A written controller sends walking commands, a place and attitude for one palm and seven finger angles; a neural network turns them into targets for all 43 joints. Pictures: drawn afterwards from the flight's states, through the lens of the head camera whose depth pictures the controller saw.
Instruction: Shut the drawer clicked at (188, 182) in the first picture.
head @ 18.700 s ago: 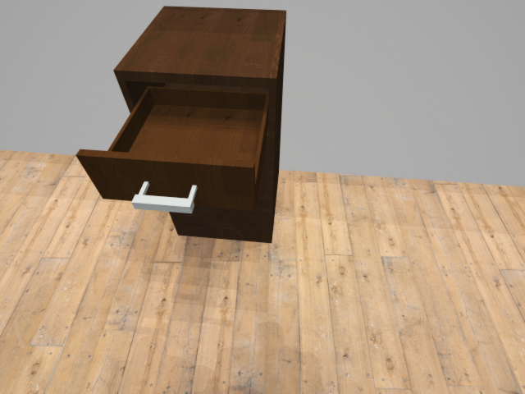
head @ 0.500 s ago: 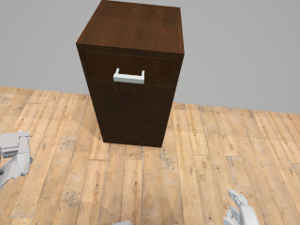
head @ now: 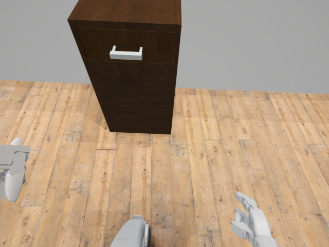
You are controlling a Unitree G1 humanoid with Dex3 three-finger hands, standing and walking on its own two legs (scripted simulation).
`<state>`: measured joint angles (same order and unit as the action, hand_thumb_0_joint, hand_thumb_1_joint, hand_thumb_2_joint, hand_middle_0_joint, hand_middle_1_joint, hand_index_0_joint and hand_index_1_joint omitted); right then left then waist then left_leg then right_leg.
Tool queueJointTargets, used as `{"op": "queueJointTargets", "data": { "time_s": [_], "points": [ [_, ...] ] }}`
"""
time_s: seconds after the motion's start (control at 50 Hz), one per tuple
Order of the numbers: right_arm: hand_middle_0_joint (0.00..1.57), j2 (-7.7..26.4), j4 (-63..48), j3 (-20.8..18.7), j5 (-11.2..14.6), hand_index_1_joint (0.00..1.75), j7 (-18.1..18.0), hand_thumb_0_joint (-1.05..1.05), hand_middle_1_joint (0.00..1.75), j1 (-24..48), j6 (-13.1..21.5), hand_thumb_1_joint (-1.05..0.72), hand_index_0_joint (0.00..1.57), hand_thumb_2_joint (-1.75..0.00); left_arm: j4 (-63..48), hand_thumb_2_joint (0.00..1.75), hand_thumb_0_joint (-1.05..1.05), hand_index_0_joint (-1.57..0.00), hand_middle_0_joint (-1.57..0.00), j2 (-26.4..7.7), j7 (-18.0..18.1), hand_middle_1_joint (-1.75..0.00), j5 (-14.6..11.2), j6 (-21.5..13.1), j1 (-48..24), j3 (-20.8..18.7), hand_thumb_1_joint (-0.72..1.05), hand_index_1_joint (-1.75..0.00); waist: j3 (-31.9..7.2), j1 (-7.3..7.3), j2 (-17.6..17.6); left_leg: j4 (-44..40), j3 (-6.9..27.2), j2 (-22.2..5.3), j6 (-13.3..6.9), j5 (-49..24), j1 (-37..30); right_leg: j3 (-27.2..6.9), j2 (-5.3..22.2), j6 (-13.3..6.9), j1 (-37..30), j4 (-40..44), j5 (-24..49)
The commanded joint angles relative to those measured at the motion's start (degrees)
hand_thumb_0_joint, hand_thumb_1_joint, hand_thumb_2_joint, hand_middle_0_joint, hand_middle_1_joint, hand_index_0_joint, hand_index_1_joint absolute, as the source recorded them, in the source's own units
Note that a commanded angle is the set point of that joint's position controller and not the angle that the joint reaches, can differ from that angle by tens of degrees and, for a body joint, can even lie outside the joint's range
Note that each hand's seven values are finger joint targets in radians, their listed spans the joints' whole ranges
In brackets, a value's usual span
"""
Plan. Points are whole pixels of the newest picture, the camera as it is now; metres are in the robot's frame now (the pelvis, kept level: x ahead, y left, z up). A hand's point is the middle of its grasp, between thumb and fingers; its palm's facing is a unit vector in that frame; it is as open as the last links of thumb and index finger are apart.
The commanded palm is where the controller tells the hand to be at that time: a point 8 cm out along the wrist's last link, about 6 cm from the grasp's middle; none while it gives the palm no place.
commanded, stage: stop stepping back and stand still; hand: left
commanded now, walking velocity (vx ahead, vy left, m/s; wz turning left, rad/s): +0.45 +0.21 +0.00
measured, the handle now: (127, 52) +0.82 +0.20 -0.06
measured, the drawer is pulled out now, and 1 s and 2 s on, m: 0.00 0.00 0.00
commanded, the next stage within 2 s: let the arm hang, fingers relaxed in 0.88 s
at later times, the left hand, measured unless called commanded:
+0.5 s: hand out of the picture +0.08 +0.26 +0.20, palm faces +0.42 -0.71 -0.57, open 3.2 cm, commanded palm +0.02 +0.29 +0.19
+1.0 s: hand out of the picture +0.08 +0.29 +0.16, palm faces +0.38 -0.77 -0.52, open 3.2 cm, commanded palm none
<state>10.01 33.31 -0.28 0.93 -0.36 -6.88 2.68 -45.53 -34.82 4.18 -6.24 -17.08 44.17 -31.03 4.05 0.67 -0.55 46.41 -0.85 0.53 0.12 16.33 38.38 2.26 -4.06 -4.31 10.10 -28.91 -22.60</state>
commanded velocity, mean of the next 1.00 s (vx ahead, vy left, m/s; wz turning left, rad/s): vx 0.14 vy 0.01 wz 0.00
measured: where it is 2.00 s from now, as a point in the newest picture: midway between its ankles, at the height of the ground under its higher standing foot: outside the picture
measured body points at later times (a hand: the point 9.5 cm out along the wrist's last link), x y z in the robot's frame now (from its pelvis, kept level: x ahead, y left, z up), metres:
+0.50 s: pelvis -0.09 +0.01 -0.01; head -0.10 +0.00 +0.44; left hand +0.05 +0.29 +0.23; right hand +0.08 -0.21 -0.08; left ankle -0.13 +0.13 -0.73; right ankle -0.06 -0.08 -0.73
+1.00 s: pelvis -0.11 +0.04 +0.00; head -0.09 +0.05 +0.45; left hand +0.05 +0.33 +0.19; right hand +0.05 -0.18 -0.09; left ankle -0.08 +0.15 -0.73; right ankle -0.08 -0.10 -0.73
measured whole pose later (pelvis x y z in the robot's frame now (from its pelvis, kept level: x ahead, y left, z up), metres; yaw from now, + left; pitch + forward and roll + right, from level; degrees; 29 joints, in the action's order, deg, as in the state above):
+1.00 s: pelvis -0.11 +0.04 +0.00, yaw +3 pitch +0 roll -2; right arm 10.5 36.6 0.0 0.3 -1.5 -12.7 6.7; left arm -30.3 -25.2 7.5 -0.8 -13.6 33.9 -23.0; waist 1.4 1.6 0.7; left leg 37.8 -3.2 -3.1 -0.7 16.3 21.4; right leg 2.8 0.8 0.6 17.1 -32.6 -14.6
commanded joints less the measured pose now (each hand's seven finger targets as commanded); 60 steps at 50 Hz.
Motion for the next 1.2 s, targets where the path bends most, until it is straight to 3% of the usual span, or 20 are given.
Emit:
{"op": "queueJointTargets", "data": {
  "time_s": [0.0, 0.18, 0.24, 0.3, 0.42, 0.44, 0.46, 0.48, 0.58, 0.64, 0.66, 0.7, 0.74, 0.86, 0.92, 0.94, 0.96, 1.04, 1.12, 1.18],
  "points": [
    [0.20, 4.56, -9.31, -2.09, 0.69, 0.30, -2.62, 0.00, 0.30, 6.90, 0.72, -0.90, 0.20, -0.90, 10.97, 0.90, 0.00, -1.40, -1.40, 3.06, 2.75, -1.60, 0.09, 3.12, 0.38, -3.61, 0.90, -1.60, -6.21, 0.54, -4.65, 6.91, 0.06, -2.09, 1.48, 4.09, -8.78, -7.48, 17.10, -1.35, 6.72, 7.19, 41.78],
    [0.20, 9.19, -9.33, -2.60, 0.60, 0.30, -4.46, 0.00, 0.30, 2.31, 3.69, -0.90, 0.20, -0.90, -2.04, 0.90, 0.00, -1.40, -1.40, 2.30, 6.91, -1.60, 5.71, 3.61, -18.15, 7.71, 0.90, -1.60, -9.45, -1.11, -12.82, -12.95, -4.15, 0.57, -3.35, 6.43, -14.12, -13.14, 20.16, 5.62, -12.72, 5.97, 52.39],
    [0.20, 9.05, -10.50, -2.41, 0.04, 0.30, -4.05, 0.00, 0.30, -0.18, 4.17, -0.90, 0.20, -0.90, -10.16, 0.90, 0.00, -1.40, -1.40, -0.68, 7.08, -1.60, 5.01, 2.26, -10.89, 2.71, 0.90, -1.60, -14.36, 0.01, 3.75, -28.70, -1.16, -2.66, -4.46, -10.51, -30.08, -8.61, 14.26, 4.87, -7.50, -4.34, 39.33],
    [0.20, 8.61, -9.58, -3.03, 0.02, 0.30, -2.28, 0.00, 0.30, -3.38, 5.33, -0.90, 0.20, -0.90, -8.52, 0.90, 0.00, -1.40, -1.40, -0.38, 6.17, -1.60, 4.86, 0.81, -3.98, 0.33, 0.90, -1.60, -13.77, -0.41, 17.47, -23.86, 12.26, -16.18, -9.25, -31.11, -45.77, -0.61, 5.14, 6.54, 19.62, -18.56, -5.87],
    [0.20, 9.96, -7.18, -3.13, 0.15, 0.30, -3.16, 0.00, 0.30, -1.56, 5.78, -0.90, 0.20, -0.90, 6.54, 0.90, 0.00, -1.40, -1.40, 3.73, 5.52, -1.60, 3.53, 2.99, -4.73, 0.22, 0.90, -1.60, -4.26, -1.12, 5.45, -18.93, 4.49, -12.31, -6.72, 3.36, -11.98, 2.26, 3.52, 3.55, -3.85, -3.38, 0.13],
    [0.20, 10.05, -7.53, -3.60, 0.28, 0.30, -3.32, 0.00, 0.30, -0.55, 5.00, -0.90, 0.20, -0.90, 9.52, 0.90, 0.00, -1.40, -1.40, 4.38, 5.11, -1.60, 3.58, 3.43, -5.40, 1.65, 0.90, -1.60, -2.40, -1.68, -2.75, -10.03, 0.00, -6.08, -4.72, 13.93, -3.43, -6.13, 5.38, 1.74, -8.25, 3.13, -4.48],
    [0.20, 9.51, -8.36, -4.18, 0.60, 0.30, -3.23, 0.00, 0.30, 0.73, 4.06, -0.90, 0.20, -0.90, 11.57, 0.90, 0.00, -1.40, -1.40, 3.03, 4.98, -1.60, 3.46, 4.02, -6.99, 1.64, 0.90, -1.60, -1.01, -1.47, -19.90, 7.53, -3.57, 0.11, -2.32, 18.26, 1.90, -28.05, 17.13, -2.44, -3.89, 16.39, -21.26],
    [0.20, 9.75, -8.56, -4.21, 0.52, 0.30, -2.97, 0.00, 0.30, 2.18, 3.69, -0.90, 0.20, -0.90, 13.55, 0.90, 0.00, -1.40, -1.40, 5.29, 4.58, -1.60, 3.19, 4.10, -8.75, 3.54, 0.90, -1.60, 1.53, -1.37, -19.12, 20.36, 0.79, -0.07, -1.82, 15.99, 3.04, -39.21, 24.61, -5.12, 1.29, 22.52, -22.81],
    [0.20, 7.85, -7.11, -2.08, -1.05, 0.30, -3.59, 0.00, 0.30, 1.13, 3.27, -0.90, 0.20, -0.90, 0.99, 0.90, 0.00, -1.40, -1.40, 4.37, 3.89, -1.60, 4.80, 2.97, -19.72, 7.05, 0.90, -1.60, -2.08, 1.48, -12.05, 6.91, -1.19, -5.57, -2.06, 6.94, -21.05, -12.22, 18.35, -4.48, 23.73, 18.34, -20.73],
    [0.20, 7.38, -6.06, -1.24, -2.05, 0.30, -5.45, 0.00, 0.30, -0.20, 5.69, -0.90, 0.20, -0.90, -6.91, 0.90, 0.00, -1.40, -1.40, 2.71, 5.54, -1.60, 5.58, 2.26, -19.93, 6.96, 0.90, -1.60, -5.67, 0.98, -1.86, -11.66, -5.70, -2.00, -2.53, 5.33, -32.65, -7.44, 15.31, -2.84, 22.50, 11.62, -20.90],
    [0.20, 8.12, -6.06, -1.11, -2.35, 0.30, -5.71, 0.00, 0.30, -1.24, 6.53, -0.90, 0.20, -0.90, -9.64, 0.90, 0.00, -1.40, -1.40, 2.14, 5.87, -1.60, 5.71, 2.00, -19.64, 6.56, 0.90, -1.60, -5.10, 1.06, 6.66, -18.61, -2.79, -2.46, -2.80, 8.04, -33.19, -5.51, 13.09, -1.48, 21.80, 3.33, -18.31],
    [0.20, 8.94, -7.23, -0.85, -2.43, 0.30, -5.11, 0.00, 0.30, -1.86, 7.82, -0.90, 0.20, -0.90, -14.96, 0.90, 0.00, -1.40, -1.40, 1.81, 6.87, -1.60, 6.73, 0.68, -18.19, 4.75, 0.90, -1.60, -3.33, 0.30, 29.81, -39.53, 26.65, -20.52, -9.81, 27.65, -26.95, 1.27, 3.32, 3.54, 24.19, -27.75, -10.59],
    [0.20, 6.74, -6.55, -1.46, -2.12, 0.30, -4.22, 0.00, 0.30, -2.55, 8.77, -0.90, 0.20, -0.90, -9.86, 0.90, 0.00, -1.40, -1.40, -0.86, 6.97, -1.60, 6.62, 0.46, -15.37, -0.02, 0.90, -1.60, -3.20, -0.24, 15.23, -36.56, 21.56, -18.97, -11.10, 12.36, -20.75, -3.15, 5.41, 4.23, 19.94, -35.66, -3.71],
    [0.20, 8.06, -6.55, -2.27, -0.43, 0.30, -2.91, 0.00, 0.30, -2.17, 6.61, -0.90, 0.20, -0.90, 4.85, 0.90, 0.00, -1.40, -1.40, 4.15, 5.58, -1.60, 4.40, 2.08, -5.17, 1.29, 0.90, -1.60, -5.23, -0.58, 6.83, -22.54, 3.14, -11.14, -4.17, 0.44, -12.18, 2.24, 4.71, 4.66, -3.60, 0.39, 3.42],
    [0.20, 7.68, -6.68, -2.59, -0.45, 0.30, -2.94, 0.00, 0.30, -1.81, 5.44, -0.90, 0.20, -0.90, 5.73, 0.90, 0.00, -1.40, -1.40, 2.79, 5.13, -1.60, 3.47, 2.25, -7.97, 1.75, 0.90, -1.60, -2.83, 1.29, -10.72, -7.51, -1.67, -2.78, -0.45, 3.26, -12.46, -19.31, 18.50, -1.89, 3.84, 15.25, 3.36],
    [0.20, 7.53, -5.94, -2.32, -1.04, 0.30, -2.95, 0.00, 0.30, -2.08, 5.78, -0.90, 0.20, -0.90, 4.36, 0.90, 0.00, -1.40, -1.40, 1.57, 5.54, -1.60, 3.46, 1.73, -10.31, 1.00, 0.90, -1.60, -3.91, 1.55, -8.47, -8.87, -1.72, -3.35, -0.41, 0.70, -16.27, -17.04, 19.74, -2.38, 5.23, 14.16, 8.37],
    [0.20, 13.61, 6.90, -4.51, -1.03, 0.30, 2.38, 0.00, 0.30, -2.86, 7.19, -0.90, 0.20, -0.90, 48.67, 0.90, 0.00, -1.40, -1.40, 9.73, -3.06, -1.60, 10.22, 11.72, -17.98, 22.98, 0.90, -1.60, -7.69, 3.81, -3.52, -2.67, 0.63, -5.47, -0.70, -6.94, -17.51, -6.87, 21.09, -1.45, 10.79, -1.75, 28.98],
    [0.20, 10.44, 5.86, -2.64, -1.91, 0.30, 0.93, 0.00, 0.30, -4.12, 1.66, -0.90, 0.20, -0.90, 55.29, 0.90, 0.00, -1.24, -1.24, 18.39, -3.83, -1.43, 8.36, 17.27, -19.65, 25.84, 0.90, -1.43, -11.12, -0.06, -2.63, -15.78, 8.63, -10.05, -4.01, -18.45, -17.75, 0.18, 8.32, 4.75, 7.16, -7.78, 12.07],
    [0.20, 11.28, 8.29, -2.10, -2.80, 0.30, 0.24, 0.00, 0.30, -3.00, -0.14, -0.90, 0.20, -0.90, 70.57, 0.90, 0.00, -1.08, -1.08, 15.91, -3.35, -1.25, 8.01, 17.64, -24.41, 26.40, 0.90, -1.25, -8.41, -1.16, -5.80, -18.52, 6.99, -7.78, -3.96, -20.23, -18.13, -1.99, 9.02, 4.04, 1.79, -2.75, 16.33],
    [0.20, 9.95, 11.33, -1.60, -2.37, 0.30, 0.23, 0.00, 0.30, -3.27, -1.47, -0.90, 0.20, -0.90, 81.10, 0.90, 0.00, -0.96, -0.96, 14.65, -3.21, -1.12, 7.45, 17.53, -25.61, 27.56, 0.90, -1.12, -5.18, -0.94, 3.31, -21.46, 4.90, -5.72, -2.81, -11.83, -20.17, -3.58, 9.39, 3.31, 3.39, 1.64, 11.34]
  ]
}}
